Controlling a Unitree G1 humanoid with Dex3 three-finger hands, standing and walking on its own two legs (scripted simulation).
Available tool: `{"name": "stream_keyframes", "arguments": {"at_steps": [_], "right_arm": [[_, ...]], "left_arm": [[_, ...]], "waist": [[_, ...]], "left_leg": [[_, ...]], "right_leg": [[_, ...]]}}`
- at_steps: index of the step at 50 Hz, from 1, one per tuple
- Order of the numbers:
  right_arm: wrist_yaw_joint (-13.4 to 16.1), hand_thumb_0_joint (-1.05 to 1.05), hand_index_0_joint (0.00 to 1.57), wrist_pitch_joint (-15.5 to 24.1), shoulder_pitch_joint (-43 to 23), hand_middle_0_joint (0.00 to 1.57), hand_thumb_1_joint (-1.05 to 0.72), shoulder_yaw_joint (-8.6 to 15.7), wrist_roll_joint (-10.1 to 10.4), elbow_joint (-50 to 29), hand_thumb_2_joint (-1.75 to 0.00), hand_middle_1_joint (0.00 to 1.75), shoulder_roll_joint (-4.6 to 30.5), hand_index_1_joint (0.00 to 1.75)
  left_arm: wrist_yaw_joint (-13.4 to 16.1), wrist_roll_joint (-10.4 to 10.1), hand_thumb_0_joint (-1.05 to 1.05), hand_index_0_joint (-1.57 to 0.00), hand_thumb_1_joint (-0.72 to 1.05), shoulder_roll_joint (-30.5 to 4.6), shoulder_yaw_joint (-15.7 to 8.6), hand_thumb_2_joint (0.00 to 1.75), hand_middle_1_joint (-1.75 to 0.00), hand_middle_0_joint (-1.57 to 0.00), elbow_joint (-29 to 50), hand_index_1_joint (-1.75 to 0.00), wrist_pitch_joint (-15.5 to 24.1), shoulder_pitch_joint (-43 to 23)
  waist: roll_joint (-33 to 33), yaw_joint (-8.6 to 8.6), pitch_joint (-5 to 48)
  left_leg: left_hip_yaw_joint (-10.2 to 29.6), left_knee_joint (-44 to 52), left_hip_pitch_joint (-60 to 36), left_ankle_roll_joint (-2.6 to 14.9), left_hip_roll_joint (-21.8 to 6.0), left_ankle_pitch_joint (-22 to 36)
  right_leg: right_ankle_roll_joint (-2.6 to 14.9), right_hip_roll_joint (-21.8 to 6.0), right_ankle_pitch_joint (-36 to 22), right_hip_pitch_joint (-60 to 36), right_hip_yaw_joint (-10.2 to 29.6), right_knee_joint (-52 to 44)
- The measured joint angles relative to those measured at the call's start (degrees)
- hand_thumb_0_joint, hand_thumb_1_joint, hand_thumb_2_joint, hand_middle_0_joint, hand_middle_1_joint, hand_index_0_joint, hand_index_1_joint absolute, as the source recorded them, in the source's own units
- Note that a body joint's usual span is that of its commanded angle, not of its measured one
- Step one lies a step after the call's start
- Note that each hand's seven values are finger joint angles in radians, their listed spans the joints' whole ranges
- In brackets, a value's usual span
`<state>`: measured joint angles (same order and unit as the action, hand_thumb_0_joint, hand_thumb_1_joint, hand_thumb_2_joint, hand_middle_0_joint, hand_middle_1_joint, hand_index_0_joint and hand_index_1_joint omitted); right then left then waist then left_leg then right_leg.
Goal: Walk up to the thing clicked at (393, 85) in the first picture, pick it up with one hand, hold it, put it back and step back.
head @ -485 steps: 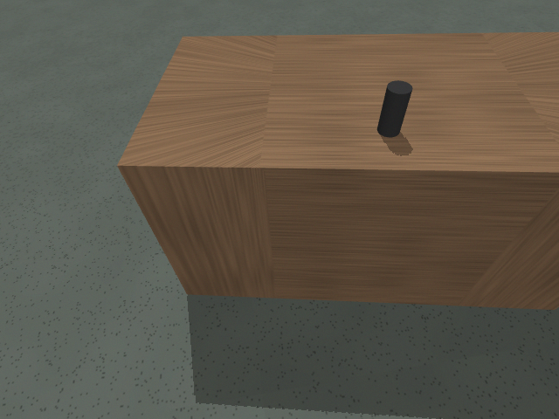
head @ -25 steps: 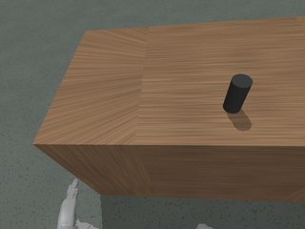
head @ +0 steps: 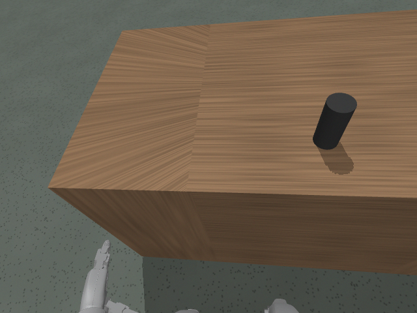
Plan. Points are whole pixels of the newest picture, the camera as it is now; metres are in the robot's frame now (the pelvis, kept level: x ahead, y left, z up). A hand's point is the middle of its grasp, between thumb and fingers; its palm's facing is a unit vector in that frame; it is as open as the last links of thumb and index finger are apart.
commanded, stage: go down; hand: right
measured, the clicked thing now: (332, 123) +0.49 -0.20 +0.02
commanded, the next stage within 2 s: approach in 0.96 s
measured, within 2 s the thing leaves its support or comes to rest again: neither
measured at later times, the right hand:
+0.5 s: hand out of the picture +0.41 -0.39 +0.14, palm faces +0.22 +0.98 +0.02, open 17.5 cm
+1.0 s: hand out of the picture +0.40 -0.39 +0.14, palm faces +0.22 +0.98 +0.01, open 17.5 cm
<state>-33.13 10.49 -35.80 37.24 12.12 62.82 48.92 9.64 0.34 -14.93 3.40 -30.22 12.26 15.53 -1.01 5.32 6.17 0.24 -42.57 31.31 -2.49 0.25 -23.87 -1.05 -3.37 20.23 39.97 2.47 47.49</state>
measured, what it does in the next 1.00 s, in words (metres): stands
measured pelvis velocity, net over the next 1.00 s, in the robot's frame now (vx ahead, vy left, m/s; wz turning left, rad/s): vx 0.00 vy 0.00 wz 0.00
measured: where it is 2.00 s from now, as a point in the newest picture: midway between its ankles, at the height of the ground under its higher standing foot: outside the picture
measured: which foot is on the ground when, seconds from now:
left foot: down 0.00-1.00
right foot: down 0.00-1.00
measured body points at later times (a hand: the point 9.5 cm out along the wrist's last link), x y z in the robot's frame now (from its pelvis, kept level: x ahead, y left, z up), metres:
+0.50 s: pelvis +0.00 +0.00 +0.00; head +0.07 -0.04 +0.44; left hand +0.15 +0.26 -0.05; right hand +0.39 -0.44 +0.15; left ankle -0.03 +0.15 -0.70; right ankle +0.03 -0.13 -0.70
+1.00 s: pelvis +0.00 +0.00 +0.00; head +0.07 -0.04 +0.44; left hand +0.15 +0.26 -0.05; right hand +0.38 -0.44 +0.14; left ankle -0.03 +0.15 -0.70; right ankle +0.03 -0.13 -0.70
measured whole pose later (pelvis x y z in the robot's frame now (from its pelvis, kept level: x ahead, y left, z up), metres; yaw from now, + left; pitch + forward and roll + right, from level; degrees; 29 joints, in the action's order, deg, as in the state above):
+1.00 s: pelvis +0.00 +0.00 +0.00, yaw +0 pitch +14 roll +3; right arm -33.1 9.5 -38.9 37.8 10.2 65.2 51.5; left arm 9.0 0.5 -15.1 3.5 -26.5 11.2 16.4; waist -0.8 6.3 6.5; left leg -0.1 -43.8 33.9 -2.5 0.6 -24.3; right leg -1.1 -3.6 20.9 42.8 2.9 49.2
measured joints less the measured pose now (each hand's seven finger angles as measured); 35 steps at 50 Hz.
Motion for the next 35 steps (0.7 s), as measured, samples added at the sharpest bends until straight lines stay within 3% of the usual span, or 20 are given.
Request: {"name": "stream_keyframes", "arguments": {"at_steps": [16, 35], "right_arm": [[0.0, -0.02, 0.05, -0.4, -3.8, 0.04, 0.56, 0.3, -1.7, 3.1, -0.06, 0.05, 2.7, 0.06], [0.2, -0.02, 0.05, -1.1, -3.8, 0.04, 0.57, 0.9, -2.0, 2.8, -0.06, 0.05, 3.3, 0.06]], "left_arm": [[-0.3, 0.5, -0.01, -0.05, -0.54, -0.2, 0.2, 0.07, -0.06, -0.06, 2.0, -0.06, -0.1, 0.4], [-0.8, 0.3, -0.01, -0.05, -0.54, -0.1, -0.1, 0.07, -0.06, -0.06, 3.4, -0.06, -0.8, 1.0]], "waist": [[0.0, 0.89, 0.3], [0.2, 1.1, 0.6]], "left_leg": [[-0.2, -1.0, 2.3, -0.04, 0.2, -0.3], [-0.2, -1.1, 2.6, -0.11, 0.3, -0.5]], "right_leg": [[0.0, -0.2, 0.5, 2.6, 0.3, 1.5], [0.08, -0.3, 0.8, 2.9, 0.3, 1.8]]}}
